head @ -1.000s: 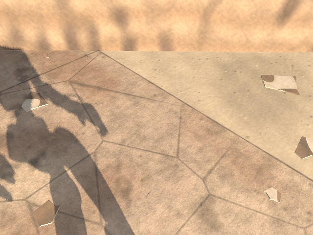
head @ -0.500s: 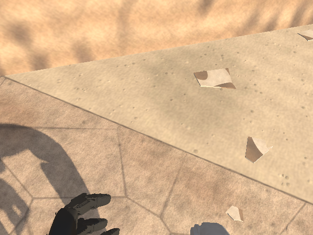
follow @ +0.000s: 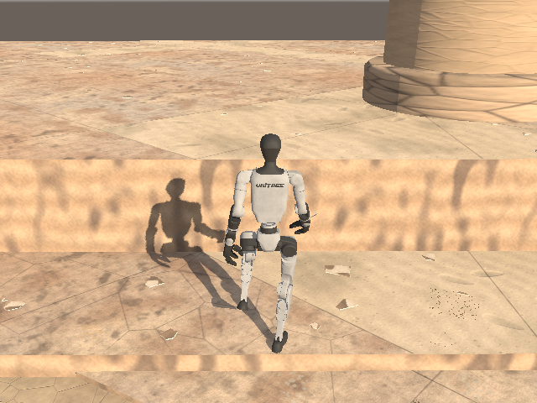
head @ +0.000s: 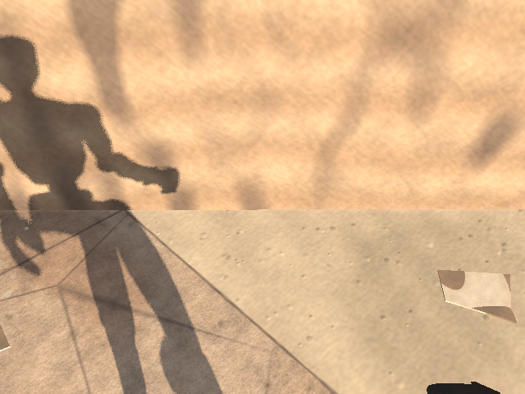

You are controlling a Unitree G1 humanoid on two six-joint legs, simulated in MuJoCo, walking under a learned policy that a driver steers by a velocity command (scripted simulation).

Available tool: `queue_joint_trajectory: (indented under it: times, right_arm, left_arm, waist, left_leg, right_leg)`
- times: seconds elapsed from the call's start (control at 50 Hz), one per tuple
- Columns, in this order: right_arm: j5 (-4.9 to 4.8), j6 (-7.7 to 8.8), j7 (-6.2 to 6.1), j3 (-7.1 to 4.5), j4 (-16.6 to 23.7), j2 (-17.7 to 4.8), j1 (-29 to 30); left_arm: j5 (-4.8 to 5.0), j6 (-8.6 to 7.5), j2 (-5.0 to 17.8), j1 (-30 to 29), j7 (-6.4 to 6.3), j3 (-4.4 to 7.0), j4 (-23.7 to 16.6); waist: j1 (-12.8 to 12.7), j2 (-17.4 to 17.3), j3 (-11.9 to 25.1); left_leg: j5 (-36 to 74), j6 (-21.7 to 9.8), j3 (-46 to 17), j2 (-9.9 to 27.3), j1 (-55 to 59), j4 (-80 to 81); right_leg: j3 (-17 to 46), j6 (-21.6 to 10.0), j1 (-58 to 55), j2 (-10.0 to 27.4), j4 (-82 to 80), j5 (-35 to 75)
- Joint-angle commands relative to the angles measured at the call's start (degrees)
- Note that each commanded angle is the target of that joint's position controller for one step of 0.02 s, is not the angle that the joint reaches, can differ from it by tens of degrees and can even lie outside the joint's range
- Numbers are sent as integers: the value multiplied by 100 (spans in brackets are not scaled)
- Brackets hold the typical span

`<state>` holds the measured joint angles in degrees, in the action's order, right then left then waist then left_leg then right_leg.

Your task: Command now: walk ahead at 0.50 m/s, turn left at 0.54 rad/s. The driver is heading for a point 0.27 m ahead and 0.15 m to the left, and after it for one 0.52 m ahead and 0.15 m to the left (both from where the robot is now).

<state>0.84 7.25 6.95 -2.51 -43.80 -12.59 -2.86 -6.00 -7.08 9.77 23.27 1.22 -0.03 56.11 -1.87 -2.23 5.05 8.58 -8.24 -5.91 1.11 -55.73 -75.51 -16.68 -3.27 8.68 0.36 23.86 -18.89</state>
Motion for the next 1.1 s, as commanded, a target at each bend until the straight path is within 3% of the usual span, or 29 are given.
queue_joint_trajectory:
  times: [0.02,0.14,0.2,0.24,0.26,0.28,0.3,0.32,0.34,0.36,0.4,0.46,0.48,0.54,0.62,0.64,0.66,0.68,0.7,0.72,0.76,0.86,0.92,0.96,0.98,1.0,1.02,1.04,1.1]
  right_arm:
    - [3,-70,20,-52,298,-196,462]
    - [70,-334,-101,-28,247,-144,806]
    - [53,-206,-181,-175,-11,-505,263]
    - [-57,-4,-315,-321,-323,-869,-470]
    - [-6,62,-474,-431,-611,-1050,-1273]
    - [259,36,-678,-453,-933,-1190,-2273]
    - [235,-80,-702,-421,-997,-1307,-3093]
    - [242,57,-732,-572,-1179,-1425,-3059]
    - [54,139,-750,-637,-1086,-1411,-2355]
    - [-83,131,-714,-494,-911,-968,-1615]
    - [-99,62,-497,-231,-628,-477,-719]
    - [40,160,-348,-390,-300,-1126,-528]
    - [-203,-174,-616,-443,-250,-1317,-743]
    - [-198,-627,-898,-412,-208,-1226,-1356]
    - [-318,-803,-1032,-379,179,-906,-874]
    - [-251,-806,-1028,-317,263,-650,-839]
    - [-145,-805,-1019,-200,209,-170,-1318]
    - [-140,-748,-1010,-203,389,-243,-1782]
    - [-134,-721,-974,-273,304,-706,-2075]
    - [-147,-769,-965,-348,206,-1028,-1880]
    - [-114,-895,-1008,-348,245,-949,-1395]
    - [-84,-837,-955,-35,484,-309,-1041]
    - [-91,-855,-928,-67,450,-527,-1072]
    - [-60,-895,-899,-96,427,-624,-1130]
    - [23,-921,-916,-135,521,-883,-1137]
    - [135,-961,-932,-233,601,-1388,-982]
    - [220,-932,-857,-131,598,-934,-883]
    - [210,-857,-827,-39,680,-658,-485]
    - [55,-680,-824,-23,482,-587,-546]
  left_arm:
    - [-30,-126,671,-84,27,49,-206]
    - [103,-135,983,412,108,109,139]
    - [209,-56,1485,345,-112,353,-25]
    - [225,56,1678,159,-212,455,-176]
    - [79,76,1419,185,-156,368,-178]
    - [-107,59,635,569,-52,157,-311]
    - [128,7,651,276,139,109,-778]
    - [459,-10,713,-1403,249,143,-1247]
    - [441,-54,992,-1984,157,221,-1473]
    - [271,4,1289,-1599,29,340,-1398]
    - [126,71,630,-951,-157,199,-1317]
    - [423,147,762,-622,-161,239,-1211]
    - [871,189,1027,-1799,-510,352,-1513]
    - [817,305,832,-1830,-634,286,-1605]
    - [737,363,1095,-1753,-540,422,-1541]
    - [655,354,1213,-1576,-539,477,-1498]
    - [502,378,1398,-1396,-569,500,-1530]
    - [258,436,1532,-1429,-570,496,-1633]
    - [339,430,1467,-1643,-563,526,-1737]
    - [435,432,1113,-1868,-556,450,-1877]
    - [477,519,995,-2052,-516,387,-1860]
    - [527,674,1044,-1840,-471,390,-1630]
    - [577,710,1174,-1576,-445,418,-1522]
    - [632,700,1069,-1283,-426,370,-1393]
    - [606,648,996,-1105,-394,343,-1329]
    - [499,543,689,-981,-329,269,-1444]
    - [490,493,796,-1378,-345,298,-1487]
    - [514,496,955,-1499,-349,356,-1423]
    - [426,580,870,-1284,-397,369,-1178]
  waist:
    - [184,600,-115]
    - [261,719,-578]
    - [469,852,-543]
    - [722,949,-419]
    - [959,860,130]
    - [822,-315,1522]
    - [1089,-718,2779]
    - [1590,-111,1097]
    - [1395,-154,153]
    - [826,93,284]
    - [-142,239,-83]
    - [-354,290,28]
    - [26,700,-791]
    - [128,-405,161]
    - [-117,-414,305]
    - [-153,-310,302]
    - [47,603,754]
    - [388,1737,850]
    - [514,1854,998]
    - [389,1279,804]
    - [335,715,430]
    - [223,1149,438]
    - [159,1382,404]
    - [240,1257,165]
    - [204,895,127]
    - [-84,-518,161]
    - [168,-975,75]
    - [84,-693,-314]
    - [31,-701,-623]
  left_leg:
    - [-85,301,248,208,246,1514]
    - [-1125,275,726,-53,727,3205]
    - [-1712,438,1154,-509,1648,3741]
    - [-890,222,1360,-870,2807,4695]
    - [-14,-113,1039,-907,4824,4463]
    - [2589,-1307,-437,114,7999,3454]
    - [3694,-2440,-3072,1588,9518,4324]
    - [3687,-1810,-2717,1562,8545,4808]
    - [3106,-1608,-2067,1464,7085,5039]
    - [2780,-1526,-1738,1234,5931,5326]
    - [2516,-1371,-1289,848,3327,5917]
    - [2454,-994,-701,307,2629,5988]
    - [2303,-681,-1019,302,2542,5738]
    - [1405,-345,-1206,164,3277,5375]
    - [-862,75,-1858,21,3490,4795]
    - [-1539,276,-1678,-273,3217,4241]
    - [-3537,556,-944,-846,2611,2781]
    - [-4874,795,-549,-1243,1723,1860]
    - [-4681,1001,-463,-729,1496,699]
    - [-4214,1103,-390,-569,1496,204]
    - [-3629,1189,-216,-421,1742,91]
    - [-3387,1260,505,-277,3106,2454]
    - [-2651,1134,537,-249,3811,3964]
    - [-2077,825,578,-310,4616,5120]
    - [-1840,599,87,151,5150,5217]
    - [-1403,108,-882,1079,5106,5283]
    - [-2342,-347,-1273,1454,3996,5854]
    - [-3131,-208,-1076,1131,3566,5960]
    - [-3634,311,-587,578,3258,5850]
  right_leg:
    - [441,13,-837,1344,-1298,3850]
    - [98,-78,-2033,1672,-1154,5743]
    - [-71,204,-2182,1629,-282,7234]
    - [-101,480,-1845,1518,764,8097]
    - [107,649,-575,1348,1836,7329]
    - [180,1274,1709,789,3867,2185]
    - [1221,1492,2959,-280,5799,-2044]
    - [2179,1207,4242,-159,6197,-1778]
    - [2369,1122,4383,178,6188,-1784]
    - [2389,913,3570,398,5615,-1560]
    - [2208,542,1780,515,4713,-1128]
    - [1583,755,1012,238,3422,-127]
    - [1732,769,1750,102,2752,125]
    - [1976,850,1410,-359,1606,1109]
    - [2282,859,707,-246,224,1737]
    - [2376,686,181,161,-171,2105]
    - [3433,126,-782,1393,-98,3104]
    - [5241,-888,-1097,2409,-474,3724]
    - [5883,-1449,-936,2734,-590,2856]
    - [5072,-1310,-644,2293,-464,2379]
    - [3857,-875,187,1524,-417,1870]
    - [2792,-833,762,898,-491,2237]
    - [3031,-921,683,1096,-403,1484]
    - [2942,-584,1188,937,-294,740]
    - [2782,-191,1737,817,-37,226]
    - [1991,240,2135,176,656,-190]
    - [1803,473,1610,104,792,-452]
    - [1902,541,1168,157,875,-1]
    - [1942,634,661,153,515,895]
